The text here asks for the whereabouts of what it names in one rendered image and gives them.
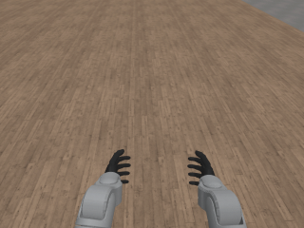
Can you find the right robot hand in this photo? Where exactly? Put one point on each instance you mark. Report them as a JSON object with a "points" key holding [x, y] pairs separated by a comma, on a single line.
{"points": [[205, 167]]}

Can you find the right robot forearm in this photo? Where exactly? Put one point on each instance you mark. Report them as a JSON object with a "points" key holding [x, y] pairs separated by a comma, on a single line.
{"points": [[221, 205]]}

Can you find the left robot forearm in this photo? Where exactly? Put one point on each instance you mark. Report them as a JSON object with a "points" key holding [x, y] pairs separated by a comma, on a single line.
{"points": [[99, 201]]}

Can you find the left robot hand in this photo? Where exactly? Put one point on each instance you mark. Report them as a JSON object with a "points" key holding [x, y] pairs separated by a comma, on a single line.
{"points": [[113, 165]]}

